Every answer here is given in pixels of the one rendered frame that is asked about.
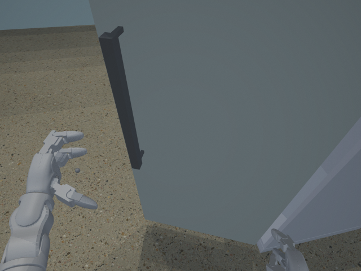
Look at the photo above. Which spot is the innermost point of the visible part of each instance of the handle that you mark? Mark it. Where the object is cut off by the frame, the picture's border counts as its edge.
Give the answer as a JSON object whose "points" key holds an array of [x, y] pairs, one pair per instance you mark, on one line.
{"points": [[110, 46]]}

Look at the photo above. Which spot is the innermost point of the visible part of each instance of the fridge door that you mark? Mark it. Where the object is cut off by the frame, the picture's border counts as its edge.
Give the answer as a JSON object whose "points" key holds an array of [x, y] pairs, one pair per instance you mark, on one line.
{"points": [[236, 103]]}

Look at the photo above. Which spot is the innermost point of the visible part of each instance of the left robot forearm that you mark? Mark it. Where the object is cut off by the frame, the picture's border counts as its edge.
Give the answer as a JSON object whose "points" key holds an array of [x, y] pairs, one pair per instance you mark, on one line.
{"points": [[29, 244]]}

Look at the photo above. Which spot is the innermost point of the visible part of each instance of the left robot hand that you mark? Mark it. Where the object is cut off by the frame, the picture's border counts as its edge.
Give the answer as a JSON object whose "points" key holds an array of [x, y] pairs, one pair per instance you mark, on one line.
{"points": [[46, 165]]}

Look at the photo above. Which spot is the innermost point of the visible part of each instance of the right robot hand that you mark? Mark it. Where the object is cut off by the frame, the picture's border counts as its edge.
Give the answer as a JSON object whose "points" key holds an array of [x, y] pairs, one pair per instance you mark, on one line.
{"points": [[292, 260]]}

